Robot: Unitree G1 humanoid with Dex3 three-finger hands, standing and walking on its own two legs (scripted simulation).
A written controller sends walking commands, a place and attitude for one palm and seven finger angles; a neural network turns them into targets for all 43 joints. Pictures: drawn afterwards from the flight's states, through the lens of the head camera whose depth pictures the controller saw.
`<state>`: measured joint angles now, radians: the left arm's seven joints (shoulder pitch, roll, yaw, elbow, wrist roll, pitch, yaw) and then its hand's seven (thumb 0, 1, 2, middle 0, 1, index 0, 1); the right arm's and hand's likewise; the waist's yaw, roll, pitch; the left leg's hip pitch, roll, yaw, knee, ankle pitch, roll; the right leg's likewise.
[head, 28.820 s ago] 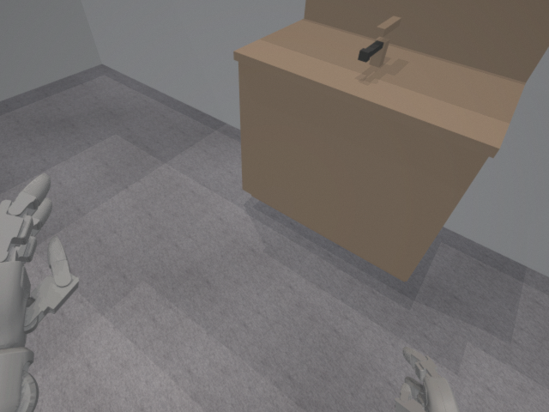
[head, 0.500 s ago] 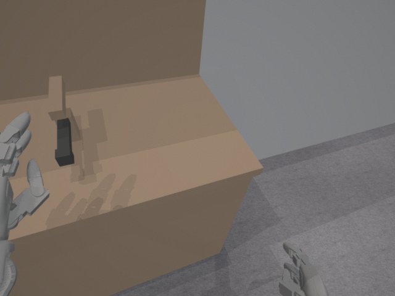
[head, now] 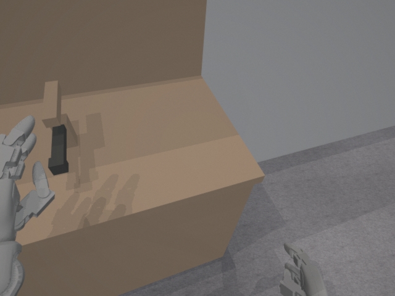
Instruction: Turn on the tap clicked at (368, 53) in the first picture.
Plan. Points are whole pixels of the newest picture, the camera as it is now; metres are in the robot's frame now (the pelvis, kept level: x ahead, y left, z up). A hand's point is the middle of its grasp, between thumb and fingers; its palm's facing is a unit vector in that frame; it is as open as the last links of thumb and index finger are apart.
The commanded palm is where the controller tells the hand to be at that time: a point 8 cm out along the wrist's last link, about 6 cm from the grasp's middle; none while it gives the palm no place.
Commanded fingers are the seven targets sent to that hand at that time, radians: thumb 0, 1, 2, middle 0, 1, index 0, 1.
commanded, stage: come to a stop and stand still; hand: left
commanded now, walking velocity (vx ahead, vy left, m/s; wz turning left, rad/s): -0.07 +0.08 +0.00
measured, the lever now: (58, 165) +0.33 +0.32 +0.07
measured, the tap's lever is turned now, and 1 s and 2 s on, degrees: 0 0 0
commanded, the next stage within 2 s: look again from close up in 1.74 s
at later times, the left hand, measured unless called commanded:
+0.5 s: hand (32, 157) +0.25 +0.27 +0.20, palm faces +0.46 -0.74 -0.49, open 7.4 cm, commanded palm +0.15 +0.27 +0.17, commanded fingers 0.00 0.90 0.90 -0.20 -0.30 -0.20 -0.30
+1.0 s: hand (54, 174) +0.25 +0.25 +0.17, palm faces +0.31 -0.83 -0.46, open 7.4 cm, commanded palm +0.18 +0.30 +0.17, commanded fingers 0.00 0.90 0.90 -0.20 -0.30 -0.20 -0.30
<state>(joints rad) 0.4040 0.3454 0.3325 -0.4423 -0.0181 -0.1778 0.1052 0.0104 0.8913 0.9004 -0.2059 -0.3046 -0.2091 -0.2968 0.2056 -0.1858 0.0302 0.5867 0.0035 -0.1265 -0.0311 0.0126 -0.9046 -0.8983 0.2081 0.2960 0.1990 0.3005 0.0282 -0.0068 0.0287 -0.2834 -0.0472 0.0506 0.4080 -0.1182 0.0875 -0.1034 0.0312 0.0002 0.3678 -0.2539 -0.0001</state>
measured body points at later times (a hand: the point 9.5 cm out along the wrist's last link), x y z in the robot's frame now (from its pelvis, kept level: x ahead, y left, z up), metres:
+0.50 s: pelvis +0.00 -0.01 -0.01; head +0.04 +0.01 +0.44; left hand +0.22 +0.31 +0.22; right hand +0.19 -0.21 -0.09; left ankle +0.07 +0.06 -0.74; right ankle -0.04 -0.12 -0.74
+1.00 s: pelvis +0.01 +0.02 -0.01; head +0.07 +0.04 +0.44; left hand +0.22 +0.29 +0.19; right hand +0.19 -0.22 -0.08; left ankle +0.06 +0.06 -0.74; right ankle -0.04 -0.12 -0.74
